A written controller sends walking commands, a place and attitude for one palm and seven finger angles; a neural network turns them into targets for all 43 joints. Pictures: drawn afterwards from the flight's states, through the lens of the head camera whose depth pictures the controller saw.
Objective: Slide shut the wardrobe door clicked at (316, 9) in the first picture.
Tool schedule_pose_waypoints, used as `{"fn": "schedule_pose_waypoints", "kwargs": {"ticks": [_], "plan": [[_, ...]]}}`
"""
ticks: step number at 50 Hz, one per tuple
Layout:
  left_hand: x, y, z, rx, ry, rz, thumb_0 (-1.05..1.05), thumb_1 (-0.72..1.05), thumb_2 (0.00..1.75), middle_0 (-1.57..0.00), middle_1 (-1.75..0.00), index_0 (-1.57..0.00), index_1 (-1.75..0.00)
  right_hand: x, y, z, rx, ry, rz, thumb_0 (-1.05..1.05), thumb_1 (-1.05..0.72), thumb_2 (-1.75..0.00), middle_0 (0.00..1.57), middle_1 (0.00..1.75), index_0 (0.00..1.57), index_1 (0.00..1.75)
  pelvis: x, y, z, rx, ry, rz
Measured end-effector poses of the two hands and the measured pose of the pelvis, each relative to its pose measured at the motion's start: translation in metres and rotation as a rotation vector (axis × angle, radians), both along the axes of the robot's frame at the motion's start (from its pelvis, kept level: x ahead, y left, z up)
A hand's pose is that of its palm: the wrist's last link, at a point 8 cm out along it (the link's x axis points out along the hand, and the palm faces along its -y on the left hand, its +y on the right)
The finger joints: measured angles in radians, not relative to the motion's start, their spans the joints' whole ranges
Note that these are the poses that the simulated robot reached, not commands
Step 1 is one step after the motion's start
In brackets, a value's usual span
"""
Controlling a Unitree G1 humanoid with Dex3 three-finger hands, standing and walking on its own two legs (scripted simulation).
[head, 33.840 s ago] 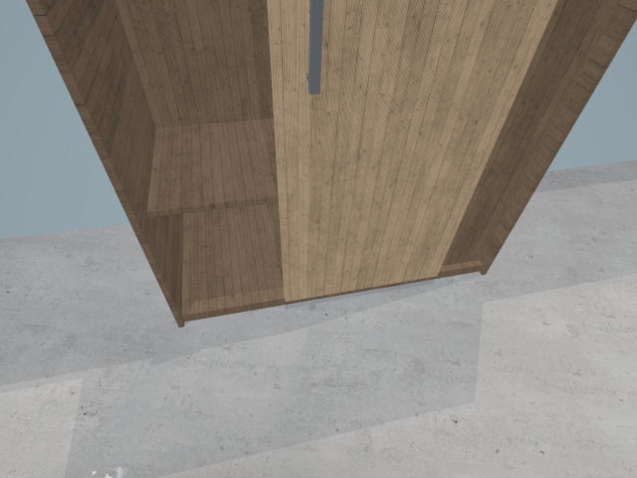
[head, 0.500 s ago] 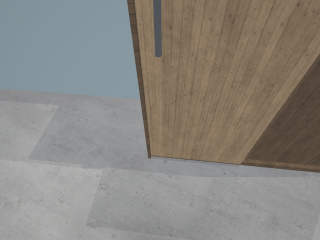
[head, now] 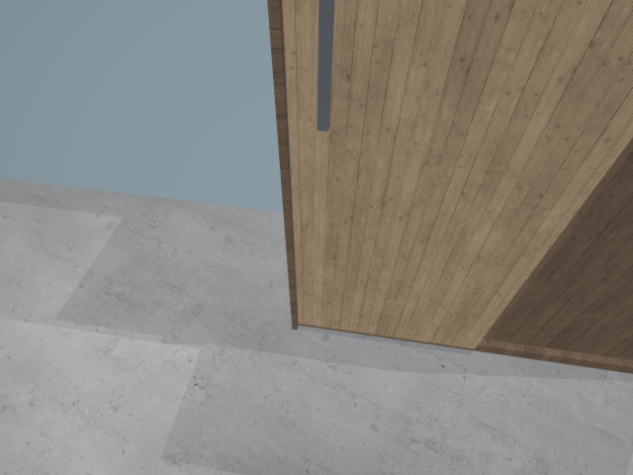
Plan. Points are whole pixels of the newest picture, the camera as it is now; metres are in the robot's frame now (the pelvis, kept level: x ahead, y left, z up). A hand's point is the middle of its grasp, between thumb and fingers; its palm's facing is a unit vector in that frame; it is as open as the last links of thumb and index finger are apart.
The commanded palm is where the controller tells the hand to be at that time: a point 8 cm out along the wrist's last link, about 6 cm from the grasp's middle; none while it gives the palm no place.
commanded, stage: let the arm hang, fingers relaxed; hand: right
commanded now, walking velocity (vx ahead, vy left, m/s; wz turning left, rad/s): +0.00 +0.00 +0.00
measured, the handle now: (327, 29) +0.66 +0.03 +0.25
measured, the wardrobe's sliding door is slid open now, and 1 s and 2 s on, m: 0.00 0.00 0.00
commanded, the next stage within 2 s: look to check the result in 0.10 s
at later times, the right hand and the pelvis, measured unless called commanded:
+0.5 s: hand out of the picture +0.01 -0.16 -0.18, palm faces +0.01 +0.98 -0.18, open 7.4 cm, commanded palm none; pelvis +0.02 +0.00 +0.00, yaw +0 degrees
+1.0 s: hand out of the picture +0.03 -0.16 -0.18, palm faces +0.01 +0.98 -0.18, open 7.4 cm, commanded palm none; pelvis +0.03 +0.00 +0.00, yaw +0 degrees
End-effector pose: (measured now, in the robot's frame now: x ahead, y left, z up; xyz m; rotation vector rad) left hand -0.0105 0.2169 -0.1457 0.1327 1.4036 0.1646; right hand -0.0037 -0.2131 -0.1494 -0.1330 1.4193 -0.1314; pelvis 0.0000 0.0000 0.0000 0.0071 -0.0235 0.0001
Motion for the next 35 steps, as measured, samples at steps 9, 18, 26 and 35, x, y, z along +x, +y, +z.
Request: {"fn": "schedule_pose_waypoints", "kwargs": {"ticks": [9,18,26,35], "plan": [[-0.001,0.002,0.0,0.001,0.032,0.004,0.0,0.91,0.9,-0.2,-0.3,-0.2,-0.3,0.003,-0.002,0.001,-0.008,0.017,0.0,0.01,-0.91,-0.89,0.2,0.3,0.2,0.3,0.006,0.001,0.0,0.001,0.003,0.001],[0.005,0.0,-0.001,-0.006,0.04,0.007,0.0,0.91,0.9,-0.2,-0.3,-0.2,-0.3,0.007,-0.001,0.002,-0.01,0.034,-0.001,0.01,-0.91,-0.89,0.2,0.3,0.2,0.3,0.012,0.002,0.001,0.0,0.005,0.004],[0.015,0.0,-0.001,-0.006,0.028,0.007,0.0,0.91,0.9,-0.2,-0.3,-0.2,-0.3,0.016,0.003,0.001,-0.004,0.024,0.0,0.01,-0.9,-0.89,0.2,0.3,0.2,0.3,0.018,0.003,0.001,0.0,0.005,0.006],[0.021,0.003,0.0,0.002,0.024,0.01,0.0,0.91,0.9,-0.2,-0.3,-0.2,-0.3,0.023,0.003,0.001,-0.005,0.02,0.003,0.01,-0.91,-0.89,0.2,0.3,0.2,0.3,0.024,0.004,0.001,0.001,0.006,0.008]]}}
